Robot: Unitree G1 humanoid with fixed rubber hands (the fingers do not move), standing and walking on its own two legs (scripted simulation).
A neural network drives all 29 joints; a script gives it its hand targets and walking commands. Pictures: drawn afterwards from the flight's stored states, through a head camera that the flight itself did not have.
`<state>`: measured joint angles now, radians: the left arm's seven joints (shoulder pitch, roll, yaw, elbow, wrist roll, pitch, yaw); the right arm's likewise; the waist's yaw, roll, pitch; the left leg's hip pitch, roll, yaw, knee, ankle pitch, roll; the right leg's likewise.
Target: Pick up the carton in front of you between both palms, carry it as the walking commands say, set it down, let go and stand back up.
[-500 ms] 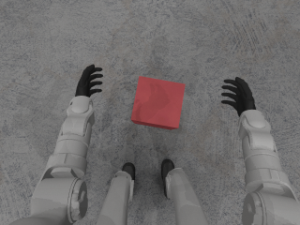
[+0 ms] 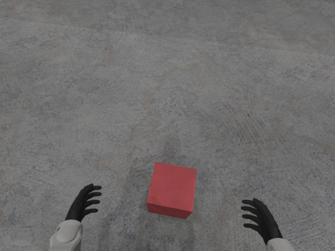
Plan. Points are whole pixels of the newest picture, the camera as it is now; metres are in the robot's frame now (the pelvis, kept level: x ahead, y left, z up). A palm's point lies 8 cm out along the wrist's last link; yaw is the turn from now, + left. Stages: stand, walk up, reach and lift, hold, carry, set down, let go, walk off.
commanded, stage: let go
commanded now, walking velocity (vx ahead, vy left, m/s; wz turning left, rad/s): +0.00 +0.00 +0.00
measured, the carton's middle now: (171, 191) +0.41 -0.05 -0.64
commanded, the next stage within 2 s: stand in 0.58 s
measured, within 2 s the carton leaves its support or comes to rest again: neither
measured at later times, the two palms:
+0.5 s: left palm (57, 245) +0.16 +0.24 -0.06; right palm (272, 242) +0.16 -0.23 -0.06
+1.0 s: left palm out of the picture +0.13 +0.28 -0.08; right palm (295, 249) +0.15 -0.29 -0.09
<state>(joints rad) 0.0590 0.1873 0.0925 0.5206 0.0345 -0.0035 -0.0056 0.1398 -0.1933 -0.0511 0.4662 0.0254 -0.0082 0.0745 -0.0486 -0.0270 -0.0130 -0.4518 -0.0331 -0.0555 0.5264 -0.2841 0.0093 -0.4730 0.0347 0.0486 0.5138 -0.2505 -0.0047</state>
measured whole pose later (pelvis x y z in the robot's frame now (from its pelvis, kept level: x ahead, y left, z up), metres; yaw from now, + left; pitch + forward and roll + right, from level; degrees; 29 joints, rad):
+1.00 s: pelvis +0.01 -0.01 +0.00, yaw +1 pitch +0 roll +0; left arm 0.19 0.33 0.05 0.75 0.04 0.01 0.02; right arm 0.19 -0.34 -0.03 0.73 -0.04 0.01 -0.02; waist 0.00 0.03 0.00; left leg -0.17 -0.01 -0.06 0.49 -0.32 0.00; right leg -0.19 0.04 0.02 0.48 -0.29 -0.02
